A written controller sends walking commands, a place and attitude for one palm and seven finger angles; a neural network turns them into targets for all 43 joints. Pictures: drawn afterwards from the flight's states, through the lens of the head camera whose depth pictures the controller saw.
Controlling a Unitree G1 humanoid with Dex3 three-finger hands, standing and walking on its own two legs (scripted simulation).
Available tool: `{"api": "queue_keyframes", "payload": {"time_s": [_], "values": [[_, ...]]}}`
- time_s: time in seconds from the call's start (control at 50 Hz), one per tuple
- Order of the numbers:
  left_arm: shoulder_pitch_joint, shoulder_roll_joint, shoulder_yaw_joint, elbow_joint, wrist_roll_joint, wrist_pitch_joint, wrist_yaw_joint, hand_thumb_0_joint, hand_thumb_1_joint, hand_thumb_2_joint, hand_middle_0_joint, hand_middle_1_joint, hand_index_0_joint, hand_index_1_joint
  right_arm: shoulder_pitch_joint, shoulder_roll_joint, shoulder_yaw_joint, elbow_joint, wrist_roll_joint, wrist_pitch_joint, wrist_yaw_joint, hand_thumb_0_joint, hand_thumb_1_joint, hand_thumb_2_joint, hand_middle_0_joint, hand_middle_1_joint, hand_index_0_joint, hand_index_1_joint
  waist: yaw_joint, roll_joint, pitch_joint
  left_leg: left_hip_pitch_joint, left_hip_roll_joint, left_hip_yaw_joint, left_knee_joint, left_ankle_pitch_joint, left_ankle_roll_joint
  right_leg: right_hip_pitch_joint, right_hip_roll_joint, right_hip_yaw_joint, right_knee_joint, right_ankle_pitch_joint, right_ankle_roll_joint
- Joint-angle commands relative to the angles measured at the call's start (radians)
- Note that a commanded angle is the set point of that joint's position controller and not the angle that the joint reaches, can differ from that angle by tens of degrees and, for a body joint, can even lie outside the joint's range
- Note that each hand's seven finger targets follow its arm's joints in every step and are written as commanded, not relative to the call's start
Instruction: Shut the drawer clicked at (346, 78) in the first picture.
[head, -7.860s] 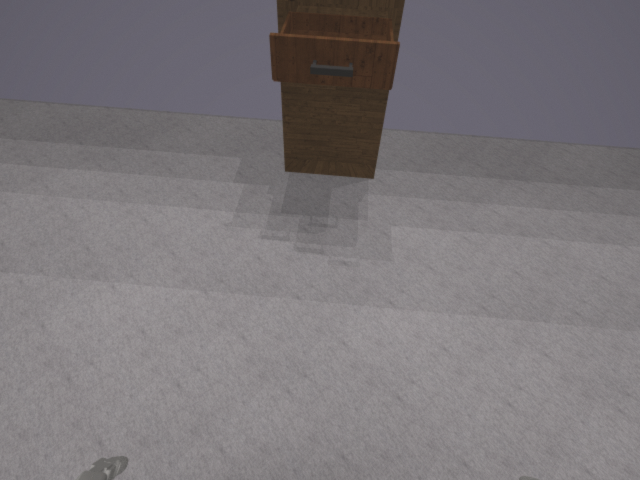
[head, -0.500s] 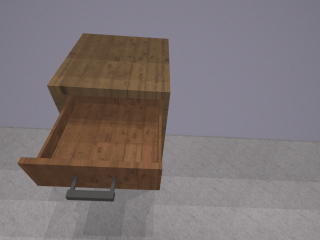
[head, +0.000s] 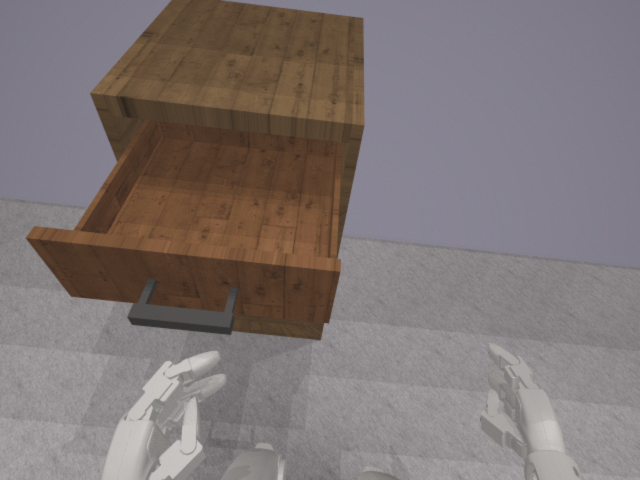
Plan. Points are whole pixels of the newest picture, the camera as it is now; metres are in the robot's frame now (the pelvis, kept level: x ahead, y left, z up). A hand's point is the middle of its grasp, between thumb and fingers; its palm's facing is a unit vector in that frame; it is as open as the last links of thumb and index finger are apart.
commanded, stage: raise the hand and make a fist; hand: left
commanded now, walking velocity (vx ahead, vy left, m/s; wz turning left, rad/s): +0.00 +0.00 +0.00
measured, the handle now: (187, 304) +0.33 +0.21 +0.00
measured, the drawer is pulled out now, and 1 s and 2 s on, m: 0.27 0.27 0.27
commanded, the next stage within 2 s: bring the fist close to the handle in 1.48 s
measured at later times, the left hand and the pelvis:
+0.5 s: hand (167, 416) +0.17 +0.17 +0.07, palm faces +0.14 -0.99 -0.10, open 3.5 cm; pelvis +0.03 -0.03 +0.01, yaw +1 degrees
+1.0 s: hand (168, 446) +0.14 +0.16 +0.09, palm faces +0.03 -1.00 -0.03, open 3.2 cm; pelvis +0.02 -0.01 +0.01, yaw +1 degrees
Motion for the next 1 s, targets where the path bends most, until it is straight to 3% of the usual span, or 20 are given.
{"api": "queue_keyframes", "payload": {"time_s": [0.0,0.06,0.12,0.18,0.22,0.24,0.32,0.36,0.4,0.48,0.52,0.6,0.62,0.66,0.7,0.74,0.8,0.86,0.92,0.98], "values": [[0.029,0.122,0.143,-0.404,-0.054,-0.075,0.039,0.0,0.9,0.9,-0.64,-0.777,-0.64,-0.777,-0.053,-0.077,-0.012,-0.198,0.019,0.011,-0.005,0.0,-0.9,-0.9,0.2,0.3,0.2,0.3,0.027,0.271,-0.116,0.144,0.037,-0.16,-0.207,-0.041,-0.064,-0.056,0.011,0.042,-0.115,0.011,-0.021],[-0.046,0.079,0.059,-0.488,-0.097,-0.031,-0.007,0.0,0.9,0.9,-0.7,-0.842,-0.7,-0.842,-0.027,-0.088,0.009,-0.211,0.031,0.014,-0.031,0.0,-0.9,-0.9,0.2,0.3,0.2,0.3,-0.045,0.191,-0.105,0.107,0.034,-0.164,-0.162,-0.082,-0.037,-0.061,0.018,0.063,-0.177,-0.025,-0.001],[-0.039,0.078,0.03,-0.421,-0.119,0.017,-0.091,0.0,0.9,0.9,-0.76,-0.907,-0.76,-0.907,-0.001,-0.098,0.017,-0.195,0.043,-0.009,-0.054,0.0,-0.9,-0.9,0.2,0.3,0.2,0.3,-0.087,0.066,-0.108,0.064,0.032,-0.147,-0.089,-0.013,-0.024,-0.034,0.021,0.101,-0.23,-0.027,0.013],[-0.025,0.125,0.069,-0.347,-0.128,0.085,-0.155,0.0,0.9,0.9,-0.82,-0.972,-0.82,-0.972,-0.005,-0.099,0.02,-0.186,0.054,-0.021,-0.071,0.0,-0.9,-0.9,0.2,0.3,0.2,0.3,-0.076,0.015,-0.089,0.008,0.026,-0.133,-0.058,0.001,-0.024,0.0,0.006,0.133,-0.257,-0.052,0.025],[0.047,0.198,0.181,-0.281,-0.125,0.144,-0.152,0.0,0.9,0.9,-0.86,-1.015,-0.86,-1.015,-0.032,-0.092,0.017,-0.174,0.057,-0.009,-0.08,0.0,-0.9,-0.9,0.2,0.3,0.2,0.3,-0.027,0.025,-0.105,-0.001,0.02,-0.121,-0.057,0.038,-0.027,0.058,-0.003,0.152,-0.264,-0.032,0.025],[0.065,0.187,0.191,-0.308,-0.135,0.163,-0.149,0.0,0.9,0.9,-0.88,-1.037,-0.88,-1.037,-0.025,-0.083,0.019,-0.188,0.059,0.001,-0.082,0.0,-0.9,-0.9,0.2,0.3,0.2,0.3,-0.014,0.006,-0.141,0.011,0.016,-0.116,-0.065,0.068,-0.028,0.105,-0.013,0.158,-0.262,0.005,0.032],[0.194,0.209,0.321,-0.38,-0.169,0.193,-0.078,0.0,0.9,0.9,-0.96,-1.123,-0.96,-1.123,-0.06,-0.041,0.007,-0.188,0.058,0.04,-0.088,0.0,-0.9,-0.9,0.2,0.3,0.2,0.3,0.057,0.051,-0.221,0.069,0.017,-0.112,-0.102,0.201,-0.038,0.252,-0.025,0.143,-0.224,0.278,0.047],[0.223,0.179,0.303,-0.439,-0.171,0.162,-0.05,0.0,0.9,0.9,-1.0,-1.167,-1.0,-1.167,-0.039,-0.025,0.002,-0.182,0.057,0.043,-0.084,0.0,-0.9,-0.9,0.2,0.3,0.2,0.3,0.05,0.085,-0.22,0.101,0.019,-0.105,-0.115,0.254,-0.04,0.258,-0.027,0.126,-0.209,0.388,0.051],[0.231,0.176,0.294,-0.439,-0.171,0.117,-0.048,0.0,0.9,0.9,-1.04,-1.21,-1.04,-1.21,-0.03,-0.022,-0.005,-0.157,0.055,0.034,-0.08,0.0,-0.9,-0.9,0.2,0.3,0.2,0.3,0.032,0.073,-0.194,0.093,0.02,-0.106,-0.115,0.263,-0.04,0.243,-0.032,0.129,-0.212,0.428,0.062],[0.244,0.139,0.207,-0.389,-0.176,0.036,-0.12,0.0,0.9,0.9,-1.12,-1.297,-1.12,-1.297,-0.025,-0.05,-0.01,-0.131,0.061,-0.001,-0.073,0.0,-0.9,-0.9,0.2,0.3,0.2,0.3,-0.025,0.068,-0.11,0.081,0.02,-0.117,-0.096,0.242,-0.036,0.163,-0.039,0.145,-0.234,0.417,0.08],[0.248,0.121,0.177,-0.354,-0.186,0.02,-0.163,0.0,0.9,0.9,-1.16,-1.34,-1.16,-1.34,-0.029,-0.065,-0.011,-0.13,0.065,-0.019,-0.073,0.0,-0.9,-0.9,0.2,0.3,0.2,0.3,-0.041,0.03,-0.079,0.074,0.019,-0.124,-0.09,0.223,-0.03,0.138,-0.04,0.15,-0.251,0.379,0.085],[0.266,0.18,0.238,-0.397,-0.201,0.009,-0.182,0.0,0.9,0.9,-1.24,-1.427,-1.24,-1.427,-0.011,-0.073,-0.025,-0.151,0.069,-0.036,-0.078,0.0,-0.9,-0.9,0.2,0.3,0.2,0.3,-0.017,0.008,-0.164,0.09,0.015,-0.117,-0.104,0.206,-0.03,0.176,-0.038,0.15,-0.253,0.31,0.068],[0.266,0.207,0.273,-0.406,-0.195,0.009,-0.165,0.0,0.9,0.9,-1.26,-1.448,-1.26,-1.448,-0.018,-0.072,-0.029,-0.143,0.067,-0.033,-0.081,0.0,-0.9,-0.9,0.2,0.3,0.2,0.3,-0.003,0.04,-0.163,0.103,0.016,-0.112,-0.106,0.217,-0.031,0.175,-0.031,0.144,-0.25,0.307,0.059],[0.293,0.187,0.269,-0.445,-0.193,0.008,-0.14,0.0,0.9,0.9,-1.3,-1.492,-1.3,-1.492,-0.022,-0.058,-0.03,-0.16,0.066,-0.025,-0.078,0.0,-0.9,-0.9,0.2,0.3,0.2,0.3,0.011,0.075,-0.176,0.131,0.016,-0.104,-0.13,0.226,-0.032,0.176,-0.022,0.117,-0.239,0.278,0.044],[0.294,0.169,0.256,-0.472,-0.191,0.016,-0.117,0.0,0.9,0.9,-1.34,-1.535,-1.34,-1.535,-0.03,-0.054,-0.025,-0.17,0.064,-0.019,-0.075,0.0,-0.9,-0.9,0.2,0.3,0.2,0.3,0.015,0.1,-0.16,0.147,0.018,-0.104,-0.15,0.221,-0.032,0.16,-0.011,0.092,-0.239,0.236,0.032],[0.276,0.14,0.211,-0.479,-0.18,0.03,-0.106,0.0,0.9,0.9,-1.38,-1.578,-1.38,-1.578,-0.032,-0.058,-0.018,-0.177,0.064,-0.013,-0.071,0.0,-0.9,-0.9,0.2,0.3,0.2,0.3,-0.003,0.121,-0.119,0.165,0.021,-0.108,-0.163,0.198,-0.029,0.122,-0.003,0.072,-0.251,0.191,0.028],[0.263,0.14,0.176,-0.466,-0.174,0.066,-0.119,0.0,0.9,0.9,-1.4,-1.6,-1.4,-1.6,-0.038,-0.067,-0.008,-0.19,0.069,-0.01,-0.07,0.0,-0.9,-0.9,0.2,0.3,0.2,0.3,-0.023,0.078,-0.066,0.143,0.025,-0.12,-0.173,0.132,-0.027,0.1,-0.003,0.078,-0.283,0.115,0.032],[0.272,0.149,0.153,-0.491,-0.157,0.106,-0.132,0.0,0.9,0.9,-1.4,-1.6,-1.4,-1.6,-0.04,-0.071,0.003,-0.208,0.072,-0.009,-0.068,0.0,-0.9,-0.9,0.2,0.3,0.2,0.3,-0.017,0.101,-0.062,0.159,0.026,-0.124,-0.191,0.125,-0.024,0.107,-0.002,0.073,-0.292,0.099,0.026],[0.275,0.191,0.198,-0.511,-0.153,0.136,-0.121,0.0,0.9,0.9,-1.4,-1.6,-1.4,-1.6,-0.048,-0.068,0.006,-0.213,0.072,-0.002,-0.071,0.0,-0.9,-0.9,0.2,0.3,0.2,0.3,-0.001,0.092,-0.061,0.167,0.028,-0.127,-0.201,0.125,-0.024,0.125,0.003,0.072,-0.302,0.095,0.024],[0.279,0.154,0.166,-0.568,-0.153,0.139,-0.099,0.0,0.9,0.9,-1.4,-1.6,-1.4,-1.6,-0.044,-0.057,0.014,-0.233,0.072,-0.002,-0.065,0.0,-0.9,-0.9,0.2,0.3,0.2,0.3,0.002,0.111,-0.053,0.193,0.028,-0.129,-0.23,0.11,-0.029,0.113,0.01,0.037,-0.291,0.075,0.018]]}}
